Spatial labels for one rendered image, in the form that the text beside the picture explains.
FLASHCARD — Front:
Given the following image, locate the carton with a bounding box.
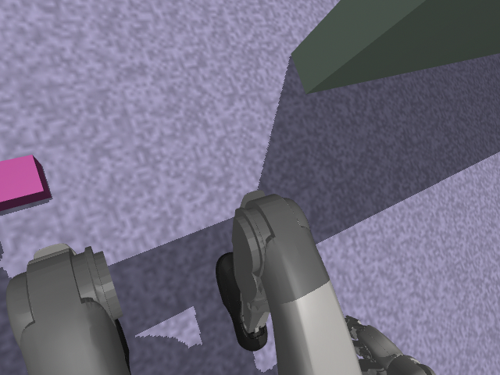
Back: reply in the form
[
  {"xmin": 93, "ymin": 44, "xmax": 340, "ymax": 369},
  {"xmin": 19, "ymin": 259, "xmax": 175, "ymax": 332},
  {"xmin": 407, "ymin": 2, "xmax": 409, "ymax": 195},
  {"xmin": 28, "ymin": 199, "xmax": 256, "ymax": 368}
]
[{"xmin": 0, "ymin": 155, "xmax": 52, "ymax": 211}]

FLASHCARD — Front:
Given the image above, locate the right robot hand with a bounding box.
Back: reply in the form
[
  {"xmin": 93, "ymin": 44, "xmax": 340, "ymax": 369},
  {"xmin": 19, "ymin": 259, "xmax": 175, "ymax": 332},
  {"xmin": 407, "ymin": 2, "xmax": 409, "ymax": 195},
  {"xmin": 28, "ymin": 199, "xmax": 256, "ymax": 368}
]
[{"xmin": 345, "ymin": 316, "xmax": 404, "ymax": 375}]

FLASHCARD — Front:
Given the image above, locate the right robot foot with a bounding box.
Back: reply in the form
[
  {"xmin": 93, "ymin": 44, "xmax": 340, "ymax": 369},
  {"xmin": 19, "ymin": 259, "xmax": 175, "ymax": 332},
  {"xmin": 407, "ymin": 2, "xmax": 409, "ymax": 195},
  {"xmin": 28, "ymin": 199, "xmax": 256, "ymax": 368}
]
[{"xmin": 216, "ymin": 252, "xmax": 267, "ymax": 352}]

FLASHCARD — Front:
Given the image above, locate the left robot foot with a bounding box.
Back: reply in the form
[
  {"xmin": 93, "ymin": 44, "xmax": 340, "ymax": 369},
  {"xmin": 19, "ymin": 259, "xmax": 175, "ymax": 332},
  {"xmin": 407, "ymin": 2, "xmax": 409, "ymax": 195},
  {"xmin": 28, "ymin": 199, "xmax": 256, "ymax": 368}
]
[{"xmin": 115, "ymin": 319, "xmax": 131, "ymax": 375}]

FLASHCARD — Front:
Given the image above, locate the right robot arm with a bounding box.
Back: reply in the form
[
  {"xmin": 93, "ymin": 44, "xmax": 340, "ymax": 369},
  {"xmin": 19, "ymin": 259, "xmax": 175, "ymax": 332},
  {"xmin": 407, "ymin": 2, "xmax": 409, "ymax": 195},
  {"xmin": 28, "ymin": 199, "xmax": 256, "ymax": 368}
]
[{"xmin": 387, "ymin": 355, "xmax": 436, "ymax": 375}]

